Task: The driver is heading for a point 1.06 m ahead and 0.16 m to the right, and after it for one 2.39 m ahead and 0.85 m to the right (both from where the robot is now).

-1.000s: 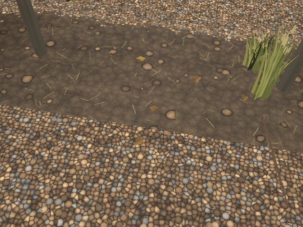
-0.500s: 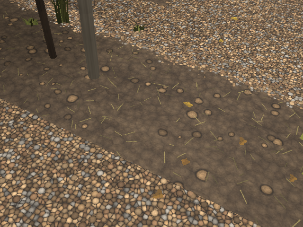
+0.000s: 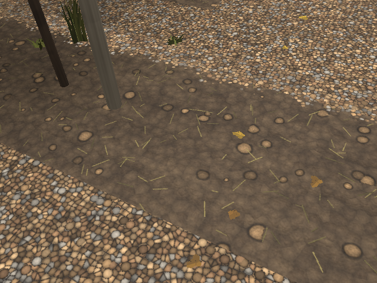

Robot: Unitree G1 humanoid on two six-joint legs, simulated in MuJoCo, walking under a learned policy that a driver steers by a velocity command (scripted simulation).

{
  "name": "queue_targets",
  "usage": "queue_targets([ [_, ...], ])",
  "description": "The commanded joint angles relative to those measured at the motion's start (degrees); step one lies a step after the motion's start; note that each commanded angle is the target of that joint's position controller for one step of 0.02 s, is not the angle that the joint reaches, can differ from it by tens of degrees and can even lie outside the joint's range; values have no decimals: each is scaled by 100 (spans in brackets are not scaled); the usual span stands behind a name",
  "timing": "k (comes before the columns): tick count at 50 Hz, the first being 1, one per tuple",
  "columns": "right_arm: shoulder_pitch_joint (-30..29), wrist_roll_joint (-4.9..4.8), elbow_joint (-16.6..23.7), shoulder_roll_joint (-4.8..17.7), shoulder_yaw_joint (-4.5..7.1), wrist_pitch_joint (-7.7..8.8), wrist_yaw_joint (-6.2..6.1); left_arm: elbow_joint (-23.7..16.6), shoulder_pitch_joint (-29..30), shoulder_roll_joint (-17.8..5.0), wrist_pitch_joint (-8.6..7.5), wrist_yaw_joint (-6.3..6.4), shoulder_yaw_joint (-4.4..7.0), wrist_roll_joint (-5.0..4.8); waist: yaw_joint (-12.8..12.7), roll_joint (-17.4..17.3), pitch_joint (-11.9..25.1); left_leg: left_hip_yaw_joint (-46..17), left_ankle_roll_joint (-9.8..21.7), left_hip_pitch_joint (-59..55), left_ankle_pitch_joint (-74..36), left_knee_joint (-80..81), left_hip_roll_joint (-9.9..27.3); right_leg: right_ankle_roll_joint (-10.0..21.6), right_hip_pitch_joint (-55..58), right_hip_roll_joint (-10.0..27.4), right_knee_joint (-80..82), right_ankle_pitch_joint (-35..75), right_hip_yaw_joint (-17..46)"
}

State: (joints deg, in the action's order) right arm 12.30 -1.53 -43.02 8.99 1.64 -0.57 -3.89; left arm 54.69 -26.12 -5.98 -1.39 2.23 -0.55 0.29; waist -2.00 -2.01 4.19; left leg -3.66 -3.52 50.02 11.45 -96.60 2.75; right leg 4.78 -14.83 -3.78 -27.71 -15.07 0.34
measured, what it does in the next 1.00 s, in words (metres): walks ahead, turning right: left foot, then right foot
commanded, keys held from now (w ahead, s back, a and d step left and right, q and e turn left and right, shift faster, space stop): w+shift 0.54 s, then w+e+shift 0.46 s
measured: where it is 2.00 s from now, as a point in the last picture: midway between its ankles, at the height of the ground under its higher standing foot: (272, 122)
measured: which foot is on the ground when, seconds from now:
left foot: up 0.00-0.36, down 0.38-0.86, up 0.88-1.00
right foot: down 0.00-0.38, up 0.40-0.84, down 0.86-1.00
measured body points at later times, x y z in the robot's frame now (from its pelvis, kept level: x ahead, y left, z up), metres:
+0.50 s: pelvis +0.23 +0.11 -0.01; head +0.26 +0.13 +0.44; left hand +0.24 +0.38 -0.15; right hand +0.38 -0.14 -0.10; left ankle +0.23 +0.20 -0.74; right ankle +0.12 -0.05 -0.64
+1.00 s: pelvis +0.65 +0.09 -0.01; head +0.67 +0.11 +0.43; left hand +0.78 +0.33 -0.14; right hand +0.74 -0.19 -0.10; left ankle +0.61 +0.27 -0.62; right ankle +0.68 +0.05 -0.74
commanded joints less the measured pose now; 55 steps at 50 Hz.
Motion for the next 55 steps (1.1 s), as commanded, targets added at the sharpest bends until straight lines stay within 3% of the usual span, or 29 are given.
queue_targets([
  [1,-1048,27,701,171,104,337,94,-11,-980,-899,-114,61,303,62,-287,763,-884,-330,-60,2854,-480,1085,574,773,1852,2059,1522,-2127,3192],
  [3,-944,90,598,251,170,354,113,-222,-584,-962,-103,95,331,101,-218,788,-955,-109,-186,1374,-1152,2800,507,786,720,1733,1844,-1586,2486],
  [6,-1283,39,632,154,160,382,168,-364,-323,-1207,-166,38,409,-51,-259,969,-884,218,-170,-220,-1314,4162,194,699,25,1646,2181,-1055,1829],
  [8,-1434,-15,646,327,232,454,232,-416,-299,-1336,-223,11,446,-123,-234,857,-959,180,-129,-430,-1528,4982,142,671,287,1715,2246,-908,1664],
  [14,-2216,-161,896,389,213,689,521,-453,-560,-1438,-170,-7,519,-155,-487,914,-1206,389,159,-1090,-912,6583,-15,651,1032,2014,2126,-1067,1422],
  [17,-1929,-137,866,697,277,739,576,-494,-597,-1532,-166,-67,573,-144,-302,968,-1037,516,470,-1910,-132,6895,-81,630,1183,2010,1689,-513,1264],
  [18,-1461,-145,777,870,355,732,549,-542,-511,-1531,-168,-99,555,-100,6,970,-704,645,632,-2739,199,6943,-209,553,1024,1866,1066,668,1054],
  [19,-114,-138,408,1160,500,729,481,-682,-250,-1417,-181,-125,502,-16,644,816,151,435,853,-4601,315,6667,-114,412,287,1529,-504,1970,654],
  [20,1412,8,90,1693,630,697,423,-1009,-39,-1154,-259,-114,411,19,1204,-355,1323,-1565,1335,-7210,1474,6679,1135,116,-1858,1011,-3083,1272,192],
  [21,2042,53,-136,1902,659,771,518,-1210,-14,-962,-499,-147,359,-182,1174,-1694,1771,-4340,1848,-8004,3774,7865,1881,-8,-3596,214,-4503,-1512,796],
  [22,1789,81,-202,1485,515,775,520,-1236,461,-1435,-608,-164,522,-396,1112,-1162,804,-4204,1771,-7643,3952,8132,1947,60,-4662,526,-5164,-1199,922],
  [24,986,120,-96,1136,369,741,543,-1319,952,-1346,-628,-183,511,-191,672,-182,-182,-2599,1573,-6012,2137,8204,1407,92,-4385,1015,-4758,-75,598],
  [25,639,175,-76,876,292,721,601,-1322,887,-1241,-569,-195,526,-109,361,-178,-421,-2012,1433,-5224,1429,8283,1086,37,-3924,1162,-4399,360,594],
  [27,399,184,-187,613,204,729,634,-1306,739,-984,-408,-286,470,-179,44,-468,-504,-1319,1313,-4428,511,8390,743,-64,-3433,1279,-4414,660,458],
  [31,745,156,-496,916,258,821,460,-1607,1485,-1049,-286,-312,456,-197,159,-147,-945,-114,957,-3962,-1528,8664,592,-214,-3536,893,-3500,1713,643],
  [36,1398,164,-818,1007,183,866,230,-2085,2615,-909,-350,-520,379,-222,451,-68,-1150,950,285,-4291,-3269,8928,469,38,-2642,364,-1550,2890,-184],
  [39,1678,210,-848,1449,258,784,61,-2397,2952,-1110,-386,-684,445,-227,336,-421,-871,1207,21,-5278,-6522,8148,715,305,-2061,-141,-1080,2290,-859],
  [41,1422,272,-711,1793,385,651,-113,-2267,2131,-1448,-307,-746,583,-274,-295,-782,-394,1253,-35,-5625,-8495,6764,979,441,-1167,-363,-1153,1578,-1043],
  [42,960,337,-541,1930,435,600,-118,-1854,664,-1802,-204,-689,751,-293,-1012,-862,185,1158,-15,-5220,-9001,5306,1038,666,206,-273,-1265,1322,-756],
  [43,69,280,-225,2074,483,643,-67,-1355,-1106,-2095,-123,-590,872,-251,-2002,-429,617,1287,25,-4070,-7643,2738,575,1006,2121,98,-461,1989,-105],
  [44,220,375,112,693,146,887,128,-1083,-1080,-2171,-96,-540,820,-157,-1191,2359,637,723,-77,-983,1678,-116,-828,1576,4201,792,-964,2089,1545],
  [45,956,-44,436,716,15,1187,336,-1349,-389,-2014,-198,-490,712,-26,-481,1953,1670,-840,209,418,2105,-495,-673,2576,4742,1788,254,-1846,4646],
  [46,112,-151,609,1155,88,1315,399,-1524,-406,-1671,-244,-403,703,31,-775,884,1012,-859,523,440,1529,333,-432,2191,4069,1702,1142,-2560,4893],
  [47,-171,-112,770,1093,87,1331,421,-1525,76,-1492,-338,-420,626,53,-220,-190,-70,-711,691,223,1079,1258,-268,1913,2661,1574,1516,-1948,4494],
  [48,-38,52,649,1031,100,1262,399,-1653,606,-1452,-405,-438,604,7,153,-527,-360,-688,692,-313,910,1876,-55,1801,1655,1347,1572,-1370,4092],
  [49,142,178,593,1036,124,1168,386,-1751,926,-1448,-412,-420,585,-17,394,-520,-597,-674,565,-764,829,2161,25,1742,821,1035,1671,-924,3712],
  [51,140,197,679,1180,175,1014,339,-1792,1091,-1391,-385,-348,554,-146,579,-201,-845,-510,297,-1176,730,2913,215,1632,-161,709,1755,-463,3107],
  [53,-794,327,1062,1042,96,990,303,-1778,958,-1453,-393,-229,559,-216,355,-119,-1162,-77,94,-1719,-111,4188,138,1474,-1188,346,1816,277,2425],
  [55,-1453,336,1301,703,8,977,350,-1684,794,-1567,-354,-160,616,-236,46,209,-1150,179,22,-2908,-1459,5572,-153,1109,-2013,-36,1646,389,1969],
])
